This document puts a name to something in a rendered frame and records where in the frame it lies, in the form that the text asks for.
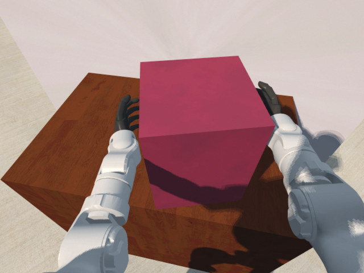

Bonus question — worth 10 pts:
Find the left robot upper arm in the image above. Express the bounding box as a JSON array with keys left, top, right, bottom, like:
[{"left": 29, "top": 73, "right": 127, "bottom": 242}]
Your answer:
[{"left": 43, "top": 223, "right": 129, "bottom": 273}]

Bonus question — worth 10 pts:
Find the right robot upper arm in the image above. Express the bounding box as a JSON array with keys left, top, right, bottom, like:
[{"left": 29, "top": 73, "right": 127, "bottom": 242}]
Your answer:
[{"left": 288, "top": 183, "right": 364, "bottom": 273}]

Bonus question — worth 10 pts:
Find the left robot forearm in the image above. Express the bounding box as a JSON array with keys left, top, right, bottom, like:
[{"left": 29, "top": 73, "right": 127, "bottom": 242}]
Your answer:
[{"left": 58, "top": 130, "right": 141, "bottom": 266}]

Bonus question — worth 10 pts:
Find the carton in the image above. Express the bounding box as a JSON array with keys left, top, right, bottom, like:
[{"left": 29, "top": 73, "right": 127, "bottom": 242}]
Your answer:
[{"left": 139, "top": 56, "right": 275, "bottom": 209}]

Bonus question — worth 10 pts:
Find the right robot forearm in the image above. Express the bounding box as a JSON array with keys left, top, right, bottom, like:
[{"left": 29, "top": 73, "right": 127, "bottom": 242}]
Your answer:
[{"left": 267, "top": 114, "right": 364, "bottom": 208}]

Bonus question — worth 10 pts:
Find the robot left hand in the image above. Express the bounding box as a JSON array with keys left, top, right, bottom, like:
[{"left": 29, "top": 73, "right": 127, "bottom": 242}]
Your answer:
[{"left": 114, "top": 94, "right": 139, "bottom": 133}]

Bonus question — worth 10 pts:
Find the pedestal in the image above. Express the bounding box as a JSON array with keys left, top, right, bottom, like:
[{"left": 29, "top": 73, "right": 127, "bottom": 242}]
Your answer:
[{"left": 1, "top": 73, "right": 313, "bottom": 273}]

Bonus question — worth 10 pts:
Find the robot right hand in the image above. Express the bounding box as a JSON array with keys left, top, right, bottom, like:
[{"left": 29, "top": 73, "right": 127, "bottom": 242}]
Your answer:
[{"left": 256, "top": 81, "right": 282, "bottom": 116}]

